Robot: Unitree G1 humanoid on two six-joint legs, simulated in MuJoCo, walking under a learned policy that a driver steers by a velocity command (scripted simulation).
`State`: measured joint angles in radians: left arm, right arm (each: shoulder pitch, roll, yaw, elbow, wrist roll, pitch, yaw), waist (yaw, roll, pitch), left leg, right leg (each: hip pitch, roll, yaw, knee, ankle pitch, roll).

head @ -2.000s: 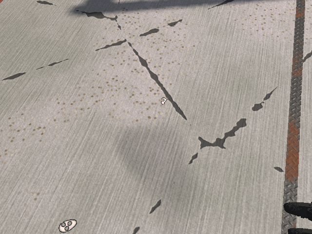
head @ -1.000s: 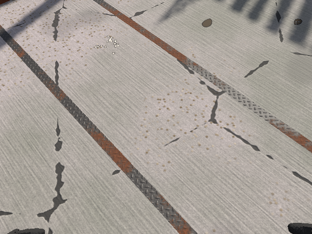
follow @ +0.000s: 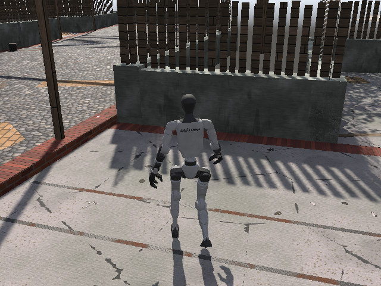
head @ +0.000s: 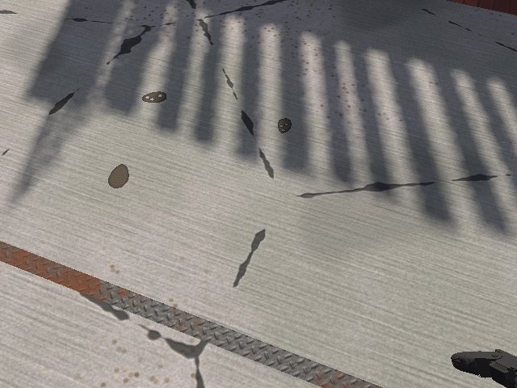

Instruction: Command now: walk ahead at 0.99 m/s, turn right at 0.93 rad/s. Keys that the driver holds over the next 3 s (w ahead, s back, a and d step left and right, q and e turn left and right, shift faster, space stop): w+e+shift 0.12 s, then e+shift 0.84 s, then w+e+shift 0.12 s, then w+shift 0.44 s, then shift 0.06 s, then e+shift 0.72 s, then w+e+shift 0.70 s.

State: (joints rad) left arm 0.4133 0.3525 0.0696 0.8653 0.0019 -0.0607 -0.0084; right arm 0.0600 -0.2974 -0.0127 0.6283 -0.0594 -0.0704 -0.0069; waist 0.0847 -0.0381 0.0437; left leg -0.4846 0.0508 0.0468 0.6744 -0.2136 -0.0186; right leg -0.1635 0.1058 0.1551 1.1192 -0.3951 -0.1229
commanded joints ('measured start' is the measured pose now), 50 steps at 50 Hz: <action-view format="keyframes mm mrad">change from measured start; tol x32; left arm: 1 -135 69 -3 -123 23 0 -16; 50 -215 67 36 -340 -32 117 32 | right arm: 1 252 -121 -62 32 -2 11 -8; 50 60 -143 -104 -69 44 64 -49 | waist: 1 -164 119 -98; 10 -32 81 104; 18 -73 -245 -392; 21 -98 158 -249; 50 -108 204 -176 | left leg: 1 547 340 -512 -417 -407 132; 14 395 153 186 -173 1082 31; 15 351 152 164 31 1024 17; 17 -35 -84 127 707 -386 -74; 18 -225 -132 -98 962 -480 -85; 39 507 180 -416 -264 541 88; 41 519 384 -733 -317 390 310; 50 366 220 -222 -449 -69 226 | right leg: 1 -579 -145 -62 251 121 0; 8 -580 -191 -152 -10 292 29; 15 159 -11 -247 -474 495 -15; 18 633 -383 498 -575 1094 -346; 21 304 -303 515 -796 461 -272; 27 -85 -120 259 -731 911 -172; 36 -72 -56 418 -587 486 -13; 40 -429 105 132 -30 -343 126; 50 -468 -177 -138 33 17 213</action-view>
